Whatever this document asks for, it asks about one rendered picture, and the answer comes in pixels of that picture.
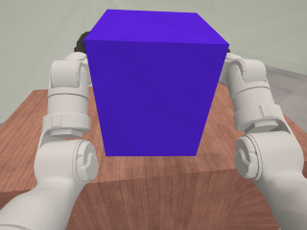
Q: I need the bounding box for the left robot upper arm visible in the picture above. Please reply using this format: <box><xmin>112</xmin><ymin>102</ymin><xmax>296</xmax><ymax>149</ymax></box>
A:
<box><xmin>0</xmin><ymin>139</ymin><xmax>99</xmax><ymax>230</ymax></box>

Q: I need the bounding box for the pedestal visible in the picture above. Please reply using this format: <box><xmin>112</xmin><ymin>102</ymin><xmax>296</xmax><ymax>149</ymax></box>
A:
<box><xmin>0</xmin><ymin>83</ymin><xmax>307</xmax><ymax>230</ymax></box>

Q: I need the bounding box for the left robot forearm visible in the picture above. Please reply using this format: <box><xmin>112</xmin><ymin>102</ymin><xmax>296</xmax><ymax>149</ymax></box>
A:
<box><xmin>34</xmin><ymin>52</ymin><xmax>92</xmax><ymax>179</ymax></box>

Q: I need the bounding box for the right robot upper arm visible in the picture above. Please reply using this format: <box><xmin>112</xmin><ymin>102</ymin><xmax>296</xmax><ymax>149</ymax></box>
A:
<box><xmin>234</xmin><ymin>130</ymin><xmax>307</xmax><ymax>230</ymax></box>

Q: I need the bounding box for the robot left hand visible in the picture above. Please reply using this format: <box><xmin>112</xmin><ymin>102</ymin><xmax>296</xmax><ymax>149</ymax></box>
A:
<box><xmin>74</xmin><ymin>31</ymin><xmax>90</xmax><ymax>54</ymax></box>

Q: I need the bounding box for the carton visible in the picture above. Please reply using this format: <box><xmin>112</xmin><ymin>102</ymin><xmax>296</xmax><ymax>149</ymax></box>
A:
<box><xmin>83</xmin><ymin>9</ymin><xmax>229</xmax><ymax>156</ymax></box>

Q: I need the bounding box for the right robot forearm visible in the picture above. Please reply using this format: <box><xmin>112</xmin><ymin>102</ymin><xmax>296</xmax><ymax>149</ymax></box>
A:
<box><xmin>218</xmin><ymin>53</ymin><xmax>304</xmax><ymax>169</ymax></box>

